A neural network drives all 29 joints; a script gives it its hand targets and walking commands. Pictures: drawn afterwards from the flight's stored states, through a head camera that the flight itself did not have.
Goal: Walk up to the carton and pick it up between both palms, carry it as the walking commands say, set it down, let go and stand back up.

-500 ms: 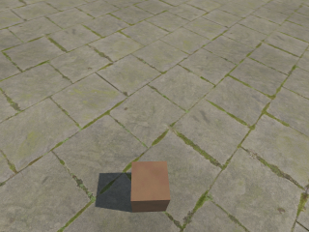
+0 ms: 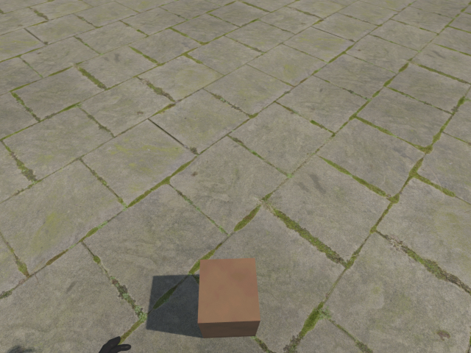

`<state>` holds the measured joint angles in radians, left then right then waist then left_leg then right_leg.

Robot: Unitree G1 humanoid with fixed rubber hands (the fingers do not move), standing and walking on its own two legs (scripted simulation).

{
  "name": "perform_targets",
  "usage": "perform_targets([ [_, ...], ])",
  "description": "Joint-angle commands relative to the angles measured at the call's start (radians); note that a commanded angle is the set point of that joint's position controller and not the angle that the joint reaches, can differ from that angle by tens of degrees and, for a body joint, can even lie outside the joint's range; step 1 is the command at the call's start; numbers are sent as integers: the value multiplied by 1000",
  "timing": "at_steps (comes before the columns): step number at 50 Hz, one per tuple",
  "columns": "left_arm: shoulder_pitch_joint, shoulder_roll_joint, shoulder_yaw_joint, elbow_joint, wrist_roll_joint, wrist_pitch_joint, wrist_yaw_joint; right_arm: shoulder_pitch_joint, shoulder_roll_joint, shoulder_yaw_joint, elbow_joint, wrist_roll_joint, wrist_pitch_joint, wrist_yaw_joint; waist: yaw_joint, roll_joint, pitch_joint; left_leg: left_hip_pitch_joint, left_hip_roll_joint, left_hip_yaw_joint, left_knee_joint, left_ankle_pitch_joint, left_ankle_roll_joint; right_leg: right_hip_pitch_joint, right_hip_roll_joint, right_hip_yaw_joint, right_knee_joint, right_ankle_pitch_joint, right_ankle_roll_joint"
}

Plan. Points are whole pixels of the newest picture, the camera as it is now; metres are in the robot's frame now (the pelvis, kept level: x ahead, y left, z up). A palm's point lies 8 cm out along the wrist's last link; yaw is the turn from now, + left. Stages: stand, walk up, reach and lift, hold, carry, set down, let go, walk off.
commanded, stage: stand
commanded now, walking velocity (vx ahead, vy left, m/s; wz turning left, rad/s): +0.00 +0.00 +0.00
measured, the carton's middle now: (228, 299) +0.39 +0.03 -0.64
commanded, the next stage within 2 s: reach and lift in 1.00 s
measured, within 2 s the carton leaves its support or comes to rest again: neither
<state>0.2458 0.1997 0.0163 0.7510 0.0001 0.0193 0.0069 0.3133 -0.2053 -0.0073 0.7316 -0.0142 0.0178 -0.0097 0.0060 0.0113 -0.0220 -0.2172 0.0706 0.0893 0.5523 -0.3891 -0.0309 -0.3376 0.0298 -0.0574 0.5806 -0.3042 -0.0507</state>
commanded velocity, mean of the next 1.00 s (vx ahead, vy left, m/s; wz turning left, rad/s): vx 0.00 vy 0.00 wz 0.00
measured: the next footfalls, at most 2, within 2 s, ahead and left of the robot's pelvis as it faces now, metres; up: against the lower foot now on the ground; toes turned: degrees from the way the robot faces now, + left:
none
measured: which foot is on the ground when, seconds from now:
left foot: down 0.00-1.00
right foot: down 0.00-1.00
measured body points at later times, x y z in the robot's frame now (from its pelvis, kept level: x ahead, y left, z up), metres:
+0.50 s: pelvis -0.03 -0.01 +0.00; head -0.02 -0.02 +0.45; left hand +0.08 +0.23 -0.12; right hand +0.06 -0.25 -0.13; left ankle -0.07 +0.13 -0.73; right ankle +0.00 -0.09 -0.73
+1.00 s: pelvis -0.03 -0.01 +0.00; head -0.03 -0.02 +0.45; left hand +0.07 +0.23 -0.11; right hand +0.04 -0.25 -0.13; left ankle -0.07 +0.13 -0.73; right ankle +0.00 -0.09 -0.73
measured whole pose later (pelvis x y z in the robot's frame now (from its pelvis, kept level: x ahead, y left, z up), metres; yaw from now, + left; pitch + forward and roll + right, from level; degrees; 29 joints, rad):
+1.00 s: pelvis -0.03 -0.01 +0.00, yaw +0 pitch +1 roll +1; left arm 0.25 0.20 0.00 0.75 0.00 0.02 0.01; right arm 0.34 -0.21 -0.01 0.73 -0.01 0.03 -0.01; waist 0.01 0.01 -0.02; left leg -0.21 0.07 0.09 0.55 -0.34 -0.04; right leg -0.34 0.03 -0.06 0.58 -0.26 -0.06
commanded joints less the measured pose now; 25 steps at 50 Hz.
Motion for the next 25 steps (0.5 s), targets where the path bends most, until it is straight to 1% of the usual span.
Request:
perform_targets([
  [1, 86, 101, 21, 10, 11, -36, 16, 61, -89, -49, -18, -1, -11, -25, 5, 3, -134, 113, 48, 1, -108, 380, 21, 235, -158, 96, -100, 676, -34],
  [2, 81, 99, 21, 9, 11, -37, 17, 64, -86, -47, -15, -2, -10, -24, 2, -13, -128, 110, 44, 0, -116, 345, 21, 228, -162, 99, -105, 666, -35],
  [6, 67, 95, 16, -1, 12, -35, 15, 60, -92, -45, -19, -3, -7, -19, -1, -11, -98, 106, 47, -22, -141, 289, 23, 186, -158, 117, -132, 546, -34],
  [7, 69, 94, 15, 0, 13, -36, 15, 61, -90, -44, -18, -4, -6, -20, -1, -4, -93, 102, 46, -24, -142, 288, 23, 185, -158, 118, -133, 531, -33],
  [9, 62, 95, 14, -3, 13, -36, 13, 57, -90, -42, -17, -4, -6, -18, -2, -14, -88, 101, 46, -28, -147, 263, 24, 174, -158, 120, -146, 495, -32],
  [11, 61, 95, 13, -4, 15, -37, 11, 55, -91, -43, -15, -3, -5, -16, -1, -7, -77, 100, 42, -30, -151, 238, 24, 163, -164, 134, -158, 474, -34],
  [12, 64, 97, 13, -6, 14, -38, 11, 64, -93, -42, -13, -3, -4, -16, -2, -16, -83, 99, 40, -32, -147, 233, 23, 165, -165, 135, -160, 468, -33],
  [13, 63, 94, 12, -5, 14, -37, 10, 60, -89, -41, -14, -3, -3, -15, -2, -9, -68, 96, 40, -32, -150, 218, 20, 151, -168, 142, -167, 455, -34],
  [15, 57, 102, 12, -5, 17, -37, 11, 64, -89, -41, -11, -2, -2, -14, -4, -28, -64, 95, 32, -32, -152, 192, 18, 145, -176, 154, -183, 419, -34],
  [17, 52, 96, 10, -9, 16, -37, 9, 69, -85, -38, -5, -3, -1, -12, -8, -18, -43, 98, 31, -35, -156, 183, 16, 119, -178, 165, -200, 389, -36],
  [18, 53, 97, 10, -10, 16, -37, 10, 70, -85, -38, -6, -1, 0, -12, -7, -29, -52, 103, 33, -38, -157, 185, 17, 121, -176, 165, -203, 370, -33],
  [19, 50, 95, 9, -10, 17, -36, 9, 67, -87, -38, -8, -3, 0, -12, -7, -19, -40, 104, 33, -36, -160, 180, 16, 110, -176, 167, -209, 349, -34],
  [22, 51, 93, 10, -13, 16, -36, 7, 73, -83, -34, -5, -2, -1, -10, -7, -25, -40, 98, 35, -42, -163, 181, 16, 111, -175, 165, -215, 328, -31],
  [23, 52, 95, 9, -14, 17, -35, 7, 73, -84, -34, -4, -3, -1, -10, -7, -13, -36, 98, 34, -41, -165, 184, 13, 107, -174, 165, -212, 320, -30],
  [24, 52, 93, 10, -15, 15, -36, 8, 75, -82, -32, -3, -2, -2, -11, -7, -22, -32, 90, 36, -45, -166, 185, 15, 108, -172, 164, -212, 322, -29],
  [25, 54, 93, 9, -15, 17, -36, 6, 70, -83, -33, -5, -4, -2, -10, -5, -18, -33, 94, 35, -43, -165, 174, 16, 102, -171, 167, -218, 304, -28],
])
